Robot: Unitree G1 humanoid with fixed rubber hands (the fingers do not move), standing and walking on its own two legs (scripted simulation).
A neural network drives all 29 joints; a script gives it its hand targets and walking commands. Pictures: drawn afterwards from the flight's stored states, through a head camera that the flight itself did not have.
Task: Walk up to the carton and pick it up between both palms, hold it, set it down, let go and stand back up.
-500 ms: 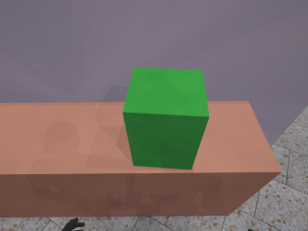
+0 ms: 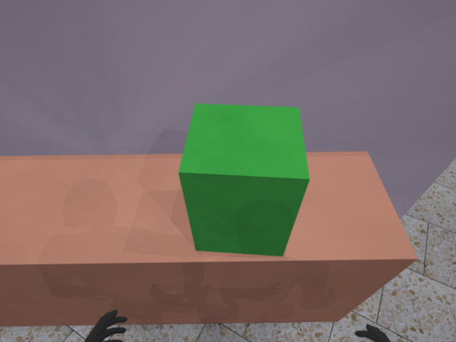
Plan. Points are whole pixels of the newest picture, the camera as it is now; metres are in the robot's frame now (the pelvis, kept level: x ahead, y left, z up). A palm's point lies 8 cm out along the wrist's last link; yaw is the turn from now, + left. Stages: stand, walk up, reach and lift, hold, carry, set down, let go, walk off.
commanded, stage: walk up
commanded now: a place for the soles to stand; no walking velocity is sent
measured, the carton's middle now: (242, 185) +0.42 -0.01 +0.00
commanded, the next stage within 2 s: reach and lift in 0.16 s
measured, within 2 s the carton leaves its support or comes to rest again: neither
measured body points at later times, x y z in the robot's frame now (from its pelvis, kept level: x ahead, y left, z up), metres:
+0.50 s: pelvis -0.03 +0.00 +0.00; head -0.02 +0.00 +0.45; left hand +0.16 +0.23 -0.08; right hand +0.13 -0.26 -0.08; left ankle -0.06 +0.13 -0.73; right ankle +0.03 -0.11 -0.73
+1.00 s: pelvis -0.02 -0.01 +0.01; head -0.03 +0.00 +0.46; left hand +0.18 +0.22 -0.05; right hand +0.16 -0.23 -0.06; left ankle -0.06 +0.13 -0.73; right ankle +0.03 -0.11 -0.73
